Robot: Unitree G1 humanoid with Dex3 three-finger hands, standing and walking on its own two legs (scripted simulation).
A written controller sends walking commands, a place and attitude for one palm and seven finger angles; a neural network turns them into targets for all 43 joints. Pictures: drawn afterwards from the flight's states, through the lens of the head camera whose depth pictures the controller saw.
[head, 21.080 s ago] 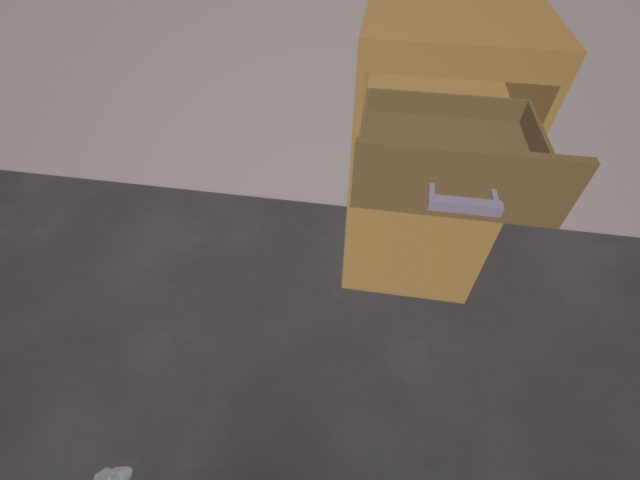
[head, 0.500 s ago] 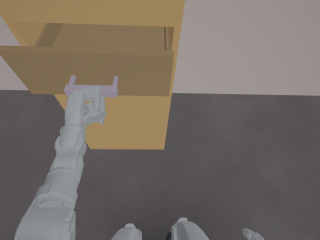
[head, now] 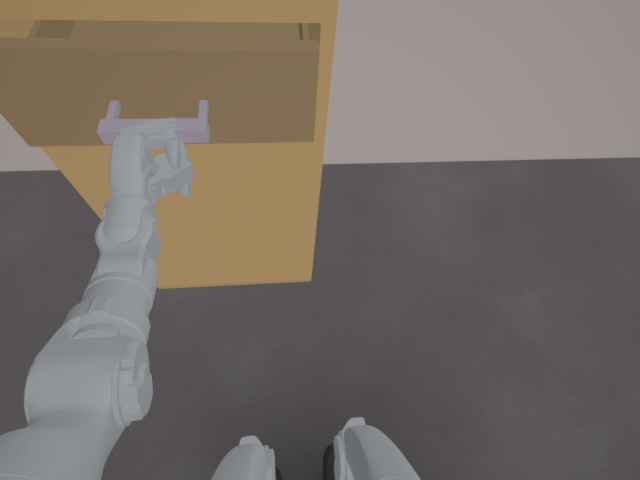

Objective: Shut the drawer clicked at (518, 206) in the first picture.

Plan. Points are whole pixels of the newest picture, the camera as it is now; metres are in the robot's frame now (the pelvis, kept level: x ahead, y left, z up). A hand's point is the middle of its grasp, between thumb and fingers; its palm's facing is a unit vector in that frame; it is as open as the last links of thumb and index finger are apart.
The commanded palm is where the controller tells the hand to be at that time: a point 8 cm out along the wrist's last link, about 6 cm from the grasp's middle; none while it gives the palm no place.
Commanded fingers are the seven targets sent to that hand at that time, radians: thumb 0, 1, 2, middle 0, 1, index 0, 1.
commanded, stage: push the drawer shut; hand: left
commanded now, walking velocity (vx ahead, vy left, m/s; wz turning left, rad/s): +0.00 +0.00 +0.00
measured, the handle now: (157, 119) +0.57 +0.17 +0.07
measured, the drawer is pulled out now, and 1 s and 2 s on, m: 0.05 0.00 0.00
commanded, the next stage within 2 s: pull the fist back off the drawer in 0.70 s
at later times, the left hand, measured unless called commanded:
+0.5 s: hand (184, 136) +0.54 +0.13 +0.06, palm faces -0.01 -1.00 -0.04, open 3.1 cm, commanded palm +0.54 +0.18 +0.07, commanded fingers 0.00 0.90 0.90 -1.40 -1.60 -1.40 -1.60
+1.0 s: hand (176, 133) +0.55 +0.14 +0.06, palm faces -0.01 -1.00 -0.05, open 3.2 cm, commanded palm +0.55 +0.17 +0.07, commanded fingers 0.00 0.90 0.90 -1.40 -1.60 -1.40 -1.60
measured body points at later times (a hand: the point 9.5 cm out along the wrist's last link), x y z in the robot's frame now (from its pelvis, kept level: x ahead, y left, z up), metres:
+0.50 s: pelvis +0.00 +0.00 -0.01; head +0.15 +0.02 +0.42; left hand +0.54 +0.19 +0.07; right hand -0.03 -0.26 -0.11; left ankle +0.00 +0.08 -0.67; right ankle +0.03 -0.09 -0.67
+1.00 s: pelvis -0.02 +0.02 -0.02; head +0.14 +0.05 +0.40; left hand +0.54 +0.20 +0.07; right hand -0.06 -0.24 -0.11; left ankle +0.00 +0.08 -0.67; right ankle +0.03 -0.09 -0.67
